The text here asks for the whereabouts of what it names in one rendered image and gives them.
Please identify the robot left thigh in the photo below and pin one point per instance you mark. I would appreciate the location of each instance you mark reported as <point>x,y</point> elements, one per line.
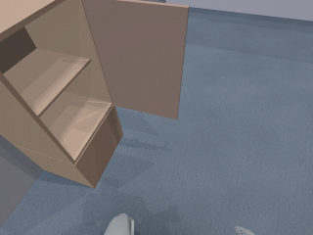
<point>121,225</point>

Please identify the cupboard door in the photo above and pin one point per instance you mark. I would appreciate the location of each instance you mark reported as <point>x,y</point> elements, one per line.
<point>141,46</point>

